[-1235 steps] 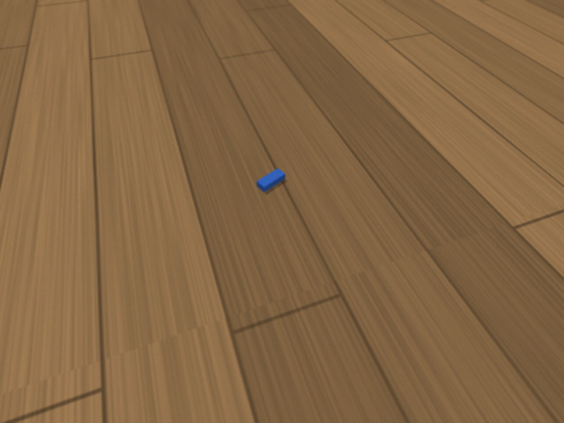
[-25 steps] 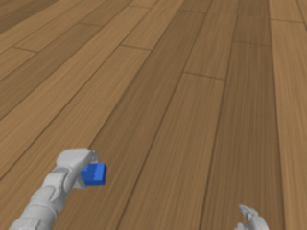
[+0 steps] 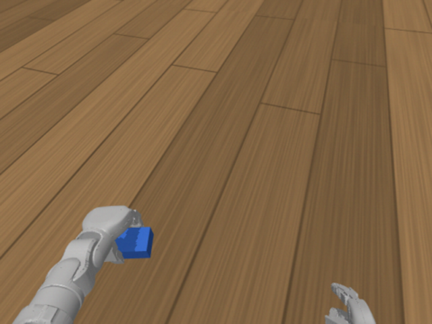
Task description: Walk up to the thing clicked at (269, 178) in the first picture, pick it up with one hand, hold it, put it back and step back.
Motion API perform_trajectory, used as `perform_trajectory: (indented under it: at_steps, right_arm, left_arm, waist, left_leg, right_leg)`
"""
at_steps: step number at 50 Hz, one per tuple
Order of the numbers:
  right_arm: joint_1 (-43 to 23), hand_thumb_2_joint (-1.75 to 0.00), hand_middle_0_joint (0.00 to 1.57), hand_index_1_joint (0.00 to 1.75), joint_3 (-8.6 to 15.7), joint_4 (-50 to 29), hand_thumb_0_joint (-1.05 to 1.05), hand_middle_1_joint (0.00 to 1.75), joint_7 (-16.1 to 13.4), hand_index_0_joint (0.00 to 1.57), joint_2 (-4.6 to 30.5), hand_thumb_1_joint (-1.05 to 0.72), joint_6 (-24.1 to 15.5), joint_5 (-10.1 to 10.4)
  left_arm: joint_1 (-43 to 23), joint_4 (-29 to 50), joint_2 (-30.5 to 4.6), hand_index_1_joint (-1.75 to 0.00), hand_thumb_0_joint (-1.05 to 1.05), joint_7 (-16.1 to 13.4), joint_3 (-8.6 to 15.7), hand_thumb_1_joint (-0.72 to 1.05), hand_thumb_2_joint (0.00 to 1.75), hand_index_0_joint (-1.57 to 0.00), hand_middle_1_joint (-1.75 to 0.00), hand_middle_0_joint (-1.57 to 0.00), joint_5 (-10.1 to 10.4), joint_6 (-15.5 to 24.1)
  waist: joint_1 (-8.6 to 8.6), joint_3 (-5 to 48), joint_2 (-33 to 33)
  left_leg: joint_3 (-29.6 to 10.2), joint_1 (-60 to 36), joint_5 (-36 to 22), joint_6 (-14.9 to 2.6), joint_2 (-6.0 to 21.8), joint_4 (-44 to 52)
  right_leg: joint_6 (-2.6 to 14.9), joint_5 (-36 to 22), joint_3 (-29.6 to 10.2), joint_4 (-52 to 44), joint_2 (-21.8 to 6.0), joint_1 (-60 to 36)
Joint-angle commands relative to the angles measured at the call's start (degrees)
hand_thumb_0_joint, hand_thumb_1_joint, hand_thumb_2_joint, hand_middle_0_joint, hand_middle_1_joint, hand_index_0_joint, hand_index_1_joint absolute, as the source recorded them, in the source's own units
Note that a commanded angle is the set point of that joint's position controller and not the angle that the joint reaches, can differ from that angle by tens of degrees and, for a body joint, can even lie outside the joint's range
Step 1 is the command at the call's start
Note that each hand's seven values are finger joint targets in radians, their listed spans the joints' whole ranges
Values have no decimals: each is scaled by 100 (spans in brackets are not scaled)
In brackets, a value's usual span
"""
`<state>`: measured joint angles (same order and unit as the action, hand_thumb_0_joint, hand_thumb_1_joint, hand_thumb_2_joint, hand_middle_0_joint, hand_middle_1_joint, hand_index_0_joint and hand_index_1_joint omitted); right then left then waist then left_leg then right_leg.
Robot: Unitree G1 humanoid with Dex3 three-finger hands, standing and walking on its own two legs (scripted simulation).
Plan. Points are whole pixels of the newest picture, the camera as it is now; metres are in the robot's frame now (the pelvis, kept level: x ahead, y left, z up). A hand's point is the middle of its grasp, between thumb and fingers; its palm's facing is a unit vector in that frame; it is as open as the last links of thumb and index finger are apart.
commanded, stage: hold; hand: left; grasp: from above
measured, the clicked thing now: (118, 243) +0.30 +0.23 -0.08
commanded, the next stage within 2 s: crouch in 0.36 s
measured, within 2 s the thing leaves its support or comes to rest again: neither
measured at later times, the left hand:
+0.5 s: hand (115, 241) +0.29 +0.22 -0.05, palm faces -0.47 -0.05 -0.88, open 8.4 cm
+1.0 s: hand (131, 257) +0.31 +0.23 -0.19, palm faces -0.44 +0.06 -0.90, open 8.4 cm
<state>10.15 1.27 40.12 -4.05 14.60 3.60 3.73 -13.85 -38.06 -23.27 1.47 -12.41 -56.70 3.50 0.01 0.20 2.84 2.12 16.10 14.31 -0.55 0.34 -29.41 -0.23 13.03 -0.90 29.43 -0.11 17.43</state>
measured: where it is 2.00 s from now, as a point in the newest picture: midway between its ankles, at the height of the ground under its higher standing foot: outside the picture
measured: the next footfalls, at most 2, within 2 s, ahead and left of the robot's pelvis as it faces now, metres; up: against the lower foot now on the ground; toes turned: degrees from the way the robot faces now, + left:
none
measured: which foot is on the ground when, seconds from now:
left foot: down 0.00-1.00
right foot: down 0.00-1.00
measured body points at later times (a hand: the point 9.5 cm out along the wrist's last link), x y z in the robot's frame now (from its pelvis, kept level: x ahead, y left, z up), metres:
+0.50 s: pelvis +0.01 +0.00 +0.00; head +0.02 -0.02 +0.45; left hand +0.31 +0.22 +0.00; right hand +0.15 -0.26 -0.12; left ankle +0.01 +0.11 -0.74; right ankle +0.03 -0.12 -0.74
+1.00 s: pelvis -0.02 +0.00 -0.08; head +0.08 +0.02 +0.36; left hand +0.33 +0.23 -0.14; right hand +0.08 -0.29 -0.20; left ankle +0.01 +0.11 -0.74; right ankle +0.03 -0.12 -0.74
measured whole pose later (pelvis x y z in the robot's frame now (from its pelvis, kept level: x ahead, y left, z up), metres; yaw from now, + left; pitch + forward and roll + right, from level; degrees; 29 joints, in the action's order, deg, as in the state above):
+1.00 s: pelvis -0.02 +0.00 -0.08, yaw +1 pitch +18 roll -1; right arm 11.9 4.2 40.4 -0.8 16.4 3.6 -0.1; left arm -27.4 -61.1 -22.9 -18.4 -9.6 -68.6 7.7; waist 3.9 6.7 0.2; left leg -0.1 55.7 26.6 -0.7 0.8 -64.1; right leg -0.5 24.7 1.1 61.9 0.0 55.4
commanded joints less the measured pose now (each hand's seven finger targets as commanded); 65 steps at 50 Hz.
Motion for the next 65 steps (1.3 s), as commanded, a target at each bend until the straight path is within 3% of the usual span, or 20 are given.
perform_trajectory:
  at_steps: [1,12,16,21,23,24,29,30,33,37,40,44,45,49,53,56,60,62,64,65]
  right_arm:
    - [-415,-90,20,30,262,-730,0,30,-23,20,748,-90,-212,-30]
    - [-352,-90,20,30,301,-768,0,30,-28,20,761,-90,-163,-18]
    - [-372,-90,20,30,301,-773,0,30,-34,20,773,-90,-152,-18]
    - [-411,-90,20,30,307,-789,0,30,-18,20,770,-90,-126,-32]
    - [-366,-91,20,30,311,-735,0,30,-18,20,790,-92,-114,-38]
    - [-390,-90,20,30,302,-753,0,30,-9,20,775,-88,-113,-36]
    - [-258,-90,20,30,338,-702,0,30,11,20,791,-88,-62,-34]
    - [-261,-90,20,30,347,-681,0,30,12,20,770,-88,-49,-41]
    - [-180,-90,20,30,348,-636,0,30,38,20,754,-89,-15,-80]
    - [-56,-90,20,30,365,-516,0,30,106,20,814,-89,17,-179]
    - [114,-90,20,30,441,-446,0,30,186,20,857,-89,-22,-259]
    - [458,-90,20,30,558,-386,0,30,289,20,921,-89,-88,-370]
    - [530,-90,20,30,564,-385,0,30,299,20,929,-89,-88,-372]
    - [685,-90,20,30,609,-289,0,30,272,20,1004,-89,-178,-437]
    - [843,-90,20,30,633,-224,0,30,213,20,1034,-89,-313,-491]
    - [875,-90,20,30,624,-174,0,30,183,20,1072,-89,-384,-545]
    - [923,-90,20,30,611,-180,0,30,193,20,1078,-89,-459,-603]
    - [966,-90,20,30,607,-199,0,30,193,20,1083,-89,-475,-617]
    - [959,-90,20,30,577,-165,0,30,227,20,1102,-89,-515,-639]
    - [997,-90,20,30,579,-160,0,30,234,20,1088,-89,-541,-638]
  left_arm:
    - [-2070,1245,-1367,-41,0,-228,716,77,56,-114,-41,-114,-5,-23]
    - [-1812,1290,-1334,-41,0,-184,726,76,56,-113,-41,-113,-3,38]
    - [-2168,1494,-1391,-41,0,-225,736,77,55,-114,-42,-113,42,75]
    - [-1930,1427,-1235,-42,0,-328,674,76,59,-114,-42,-114,14,44]
    - [-2031,1298,-1424,-42,0,-385,808,80,48,-117,-45,-113,-64,20]
    - [-2016,1343,-1348,-39,0,-392,738,72,49,-109,-41,-105,-58,21]
    - [-1781,959,-1209,-41,0,-479,707,75,60,-113,-40,-114,-117,6]
    - [-1640,773,-1181,-40,0,-525,713,75,59,-113,-39,-114,-178,10]
    - [-1687,510,-1044,-39,0,-734,656,77,58,-115,-37,-116,-264,143]
    - [-2111,-94,-1138,-36,0,-1150,701,78,51,-116,-35,-116,-482,310]
    - [-2547,-559,-922,-36,0,-1556,580,77,51,-116,-36,-116,-737,367]
    - [-3446,-560,-1086,-37,0,-2089,677,72,48,-111,-37,-110,-1075,466]
    - [-3345,-803,-1106,-38,0,-2182,709,72,49,-111,-39,-110,-1153,441]
    - [-3964,-1472,-1152,-39,0,-2496,756,71,47,-109,-40,-108,-1238,324]
    - [-4406,-1632,-1203,-36,0,-2574,781,73,48,-111,-37,-110,-1161,193]
    - [-4363,-2062,-1233,-38,0,-2546,821,76,52,-114,-38,-113,-1110,62]
    - [-4521,-2249,-1571,-37,0,-2443,1046,79,52,-116,-38,-116,-1093,-32]
    - [-4783,-2207,-1675,-37,0,-2410,1089,83,53,-120,-37,-120,-1136,-42]
    - [-4568,-2664,-1478,-37,0,-2328,1043,86,52,-122,-37,-121,-1091,-24]
    - [-4903,-2410,-1541,-37,0,-2306,1070,85,51,-121,-37,-120,-1072,44]
  waist:
    - [14,1544,-92]
    - [4,1553,-129]
    - [30,1593,19]
    - [17,1514,-70]
    - [12,1497,-37]
    - [14,1496,-82]
    - [112,1444,-340]
    - [56,1360,-385]
    - [163,1250,-553]
    - [262,1372,-350]
    - [397,1650,-261]
    - [483,2730,164]
    - [485,2843,213]
    - [608,3044,195]
    - [652,3889,477]
    - [721,3954,328]
    - [679,4256,490]
    - [743,4437,596]
    - [873,3999,428]
    - [902,4203,494]
  left_leg:
    - [-119,-718,-1088,-30,-126,401]
    - [-121,-757,-1382,-27,-120,383]
    - [-112,-849,-1269,-21,-120,402]
    - [-142,-853,-1248,-5,-118,431]
    - [-140,-804,-1203,-7,-112,434]
    - [-150,-808,-1211,-6,-112,428]
    - [-106,-680,-1366,-49,-142,316]
    - [-110,-579,-1375,-53,-166,283]
    - [-93,-337,-1132,-63,-204,126]
    - [-114,259,-873,-9,-185,-521]
    - [-138,929,-593,49,-175,-1325]
    - [-141,1766,-511,45,-130,-2486]
    - [-141,1970,-442,34,-126,-2684]
    - [-200,3109,226,10,-144,-3384]
    - [-340,3652,403,3,-101,-4044]
    - [-432,4336,570,-5,-87,-4474]
    - [-554,4847,835,36,-92,-4912]
    - [-570,5045,1055,36,-97,-5130]
    - [-690,5569,1411,43,-87,-5330]
    - [-650,5725,1547,29,-108,-5460]
  right_leg:
    - [113,-809,16,-443,155,-435]
    - [122,-1081,40,-440,165,-499]
    - [121,-973,28,-476,161,-436]
    - [128,-937,51,-489,153,-433]
    - [122,-909,53,-501,149,-425]
    - [119,-916,56,-487,154,-433]
    - [96,-1130,32,-435,122,-426]
    - [78,-1160,38,-412,109,-399]
    - [58,-989,13,-321,72,-163]
    - [94,-714,64,280,83,636]
    - [110,-445,99,975,87,1540]
    - [164,-359,85,2077,103,2538]
    - [174,-299,93,2287,110,2756]
    - [194,253,161,3071,154,3754]
    - [245,484,228,3886,162,4494]
    - [260,620,286,4421,153,4975]
    - [291,966,339,5041,120,5650]
    - [303,1145,360,5276,116,5930]
    - [293,1435,400,5536,80,6478]
    - [301,1512,407,5644,90,6502]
